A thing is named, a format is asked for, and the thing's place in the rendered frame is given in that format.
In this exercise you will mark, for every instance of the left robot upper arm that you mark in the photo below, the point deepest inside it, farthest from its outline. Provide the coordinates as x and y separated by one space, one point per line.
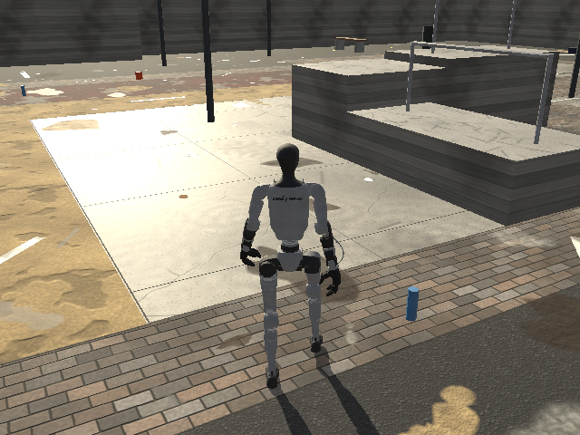
256 204

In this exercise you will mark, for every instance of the robot left shin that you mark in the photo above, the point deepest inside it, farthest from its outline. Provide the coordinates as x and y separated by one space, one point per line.
270 339

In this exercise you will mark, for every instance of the robot shin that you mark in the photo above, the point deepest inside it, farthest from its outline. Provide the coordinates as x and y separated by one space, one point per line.
270 339
315 312

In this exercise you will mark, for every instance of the robot right shin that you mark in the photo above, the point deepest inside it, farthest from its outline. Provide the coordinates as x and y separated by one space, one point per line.
315 312

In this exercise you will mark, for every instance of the right robot upper arm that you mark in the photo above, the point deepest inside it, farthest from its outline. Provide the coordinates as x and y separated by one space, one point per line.
320 207

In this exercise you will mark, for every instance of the robot right hand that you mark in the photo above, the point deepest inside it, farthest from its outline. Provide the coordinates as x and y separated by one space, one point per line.
336 276

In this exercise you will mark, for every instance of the robot right forearm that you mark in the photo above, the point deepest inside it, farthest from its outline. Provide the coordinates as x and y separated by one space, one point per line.
327 241

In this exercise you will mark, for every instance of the robot left forearm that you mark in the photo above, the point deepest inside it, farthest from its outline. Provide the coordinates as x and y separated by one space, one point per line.
247 239

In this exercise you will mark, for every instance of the robot left hand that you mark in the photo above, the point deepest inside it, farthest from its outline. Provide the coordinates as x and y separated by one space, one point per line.
252 252

